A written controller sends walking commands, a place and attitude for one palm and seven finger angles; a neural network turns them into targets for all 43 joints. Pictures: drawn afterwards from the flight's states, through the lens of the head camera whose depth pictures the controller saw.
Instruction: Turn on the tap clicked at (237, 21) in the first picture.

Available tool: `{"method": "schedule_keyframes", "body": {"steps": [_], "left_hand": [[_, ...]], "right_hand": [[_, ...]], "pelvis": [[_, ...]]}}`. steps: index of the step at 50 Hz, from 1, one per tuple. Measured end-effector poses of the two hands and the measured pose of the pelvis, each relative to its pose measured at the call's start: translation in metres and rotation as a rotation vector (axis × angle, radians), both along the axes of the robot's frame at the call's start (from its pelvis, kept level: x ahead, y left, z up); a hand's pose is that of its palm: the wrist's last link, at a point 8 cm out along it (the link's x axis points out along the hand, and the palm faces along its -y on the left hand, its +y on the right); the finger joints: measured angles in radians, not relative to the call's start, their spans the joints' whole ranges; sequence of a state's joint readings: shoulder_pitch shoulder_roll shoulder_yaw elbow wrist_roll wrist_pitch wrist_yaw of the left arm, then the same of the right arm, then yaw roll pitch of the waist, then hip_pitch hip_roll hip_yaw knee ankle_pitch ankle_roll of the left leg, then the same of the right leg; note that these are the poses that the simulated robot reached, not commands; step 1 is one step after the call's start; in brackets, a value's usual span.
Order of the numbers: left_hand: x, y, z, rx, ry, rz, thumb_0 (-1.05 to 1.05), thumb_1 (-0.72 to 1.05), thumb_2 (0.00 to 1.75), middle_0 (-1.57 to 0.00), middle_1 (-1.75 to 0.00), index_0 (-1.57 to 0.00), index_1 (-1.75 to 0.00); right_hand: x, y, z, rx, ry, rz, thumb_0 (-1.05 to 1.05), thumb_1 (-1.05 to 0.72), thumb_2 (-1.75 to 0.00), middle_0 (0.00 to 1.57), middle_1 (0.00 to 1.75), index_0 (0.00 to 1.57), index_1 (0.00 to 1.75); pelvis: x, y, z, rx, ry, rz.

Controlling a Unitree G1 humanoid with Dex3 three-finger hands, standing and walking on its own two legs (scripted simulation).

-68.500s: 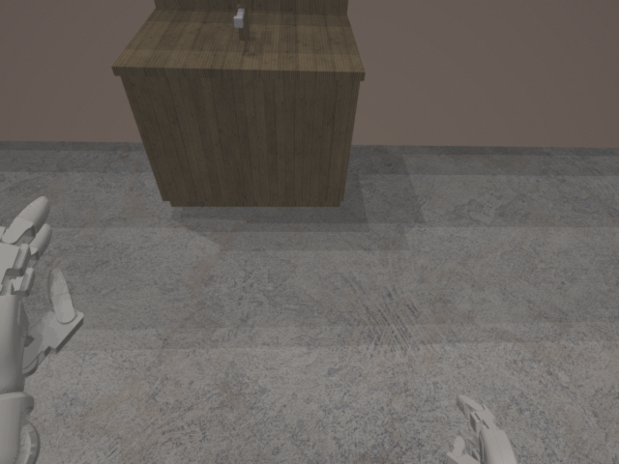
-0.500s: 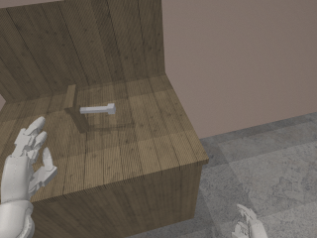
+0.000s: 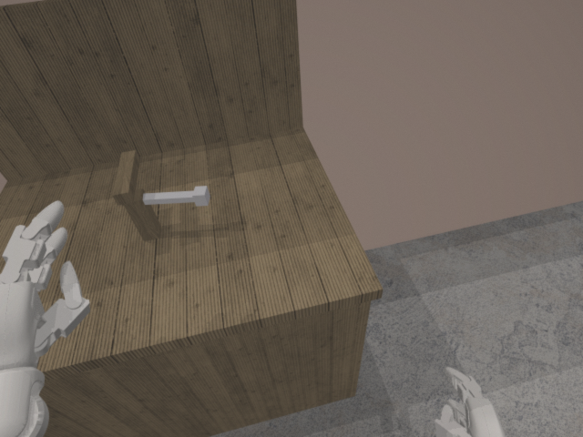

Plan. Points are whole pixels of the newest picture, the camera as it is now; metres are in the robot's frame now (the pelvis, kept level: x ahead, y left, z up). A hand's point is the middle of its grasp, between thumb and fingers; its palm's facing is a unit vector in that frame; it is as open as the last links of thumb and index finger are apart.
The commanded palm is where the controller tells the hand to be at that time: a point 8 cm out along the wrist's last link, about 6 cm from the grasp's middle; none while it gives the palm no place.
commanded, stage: step back with the hand held close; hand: left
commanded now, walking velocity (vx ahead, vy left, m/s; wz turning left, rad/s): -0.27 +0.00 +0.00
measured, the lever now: (201, 196) +0.53 +0.24 +0.03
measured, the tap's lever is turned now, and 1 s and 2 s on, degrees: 77 77 77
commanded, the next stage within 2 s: stop stepping back and stand still in 1.50 s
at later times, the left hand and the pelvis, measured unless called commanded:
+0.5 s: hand (44, 360) +0.15 +0.26 +0.15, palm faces +0.39 -0.81 -0.45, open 7.4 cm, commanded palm +0.10 +0.30 +0.17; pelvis -0.06 +0.02 -0.01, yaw -1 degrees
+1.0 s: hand out of the picture +0.09 +0.26 +0.16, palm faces +0.43 -0.77 -0.47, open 7.4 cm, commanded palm +0.02 +0.31 +0.17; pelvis -0.12 +0.02 -0.02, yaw +3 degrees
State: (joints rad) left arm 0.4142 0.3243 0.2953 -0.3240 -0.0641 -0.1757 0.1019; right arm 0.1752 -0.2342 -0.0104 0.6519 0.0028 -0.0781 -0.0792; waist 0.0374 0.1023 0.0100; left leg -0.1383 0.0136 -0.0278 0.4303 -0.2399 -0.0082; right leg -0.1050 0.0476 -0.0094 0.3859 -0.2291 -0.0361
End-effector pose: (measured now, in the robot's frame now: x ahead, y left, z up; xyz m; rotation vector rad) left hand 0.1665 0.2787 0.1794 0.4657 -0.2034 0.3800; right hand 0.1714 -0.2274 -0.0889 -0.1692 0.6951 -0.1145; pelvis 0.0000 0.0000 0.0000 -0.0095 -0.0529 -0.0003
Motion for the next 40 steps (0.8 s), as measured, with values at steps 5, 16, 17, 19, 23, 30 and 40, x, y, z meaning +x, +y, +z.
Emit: {"method": "schedule_keyframes", "body": {"steps": [5,16,17,19,23,30,40], "left_hand": [[0.005,0.006,-0.001,0.034,0.042,0.000,0.01,0.89,0.90,-0.21,-0.30,-0.21,-0.30],[-0.019,0.010,-0.007,0.055,0.100,-0.023,0.01,0.89,0.90,-0.21,-0.30,-0.22,-0.30],[-0.023,0.012,-0.006,0.057,0.093,-0.019,0.01,0.89,0.90,-0.21,-0.30,-0.22,-0.30],[-0.031,0.014,-0.005,0.058,0.079,-0.010,0.01,0.89,0.90,-0.21,-0.30,-0.22,-0.30],[-0.048,0.016,-0.006,0.048,0.054,0.001,0.01,0.89,0.90,-0.21,-0.30,-0.22,-0.30],[-0.072,0.018,-0.009,0.048,0.023,0.013,0.01,0.89,0.90,-0.21,-0.30,-0.22,-0.30],[-0.097,0.014,-0.006,0.066,-0.029,0.024,0.01,0.89,0.90,-0.21,-0.30,-0.22,-0.30]], "right_hand": [[-0.005,-0.004,-0.005,0.002,0.024,-0.037,0.01,-0.91,-0.90,0.20,0.30,0.20,0.30],[-0.032,0.001,-0.008,-0.009,0.062,-0.071,0.01,-0.91,-0.90,0.20,0.30,0.20,0.30],[-0.034,0.003,-0.008,-0.009,0.060,-0.069,0.01,-0.91,-0.90,0.20,0.30,0.20,0.30],[-0.040,0.005,-0.007,-0.008,0.053,-0.066,0.01,-0.91,-0.90,0.20,0.30,0.20,0.30],[-0.052,0.008,-0.005,-0.007,0.035,-0.058,0.01,-0.91,-0.90,0.20,0.30,0.20,0.30],[-0.078,0.011,-0.007,-0.023,0.030,-0.043,0.01,-0.91,-0.90,0.20,0.30,0.20,0.30],[-0.110,0.007,-0.018,-0.028,0.070,-0.024,0.01,-0.91,-0.90,0.20,0.30,0.20,0.30]], "pelvis": [[-0.004,0.007,-0.001,0.002,0.041,-0.010],[-0.026,0.016,-0.003,0.018,0.060,-0.017],[-0.030,0.016,-0.004,0.017,0.058,-0.017],[-0.037,0.016,-0.004,0.015,0.056,-0.017],[-0.051,0.018,-0.006,0.007,0.054,-0.014],[-0.073,0.020,-0.009,-0.005,0.055,-0.002],[-0.098,0.015,-0.015,0.000,0.054,0.014]]}}
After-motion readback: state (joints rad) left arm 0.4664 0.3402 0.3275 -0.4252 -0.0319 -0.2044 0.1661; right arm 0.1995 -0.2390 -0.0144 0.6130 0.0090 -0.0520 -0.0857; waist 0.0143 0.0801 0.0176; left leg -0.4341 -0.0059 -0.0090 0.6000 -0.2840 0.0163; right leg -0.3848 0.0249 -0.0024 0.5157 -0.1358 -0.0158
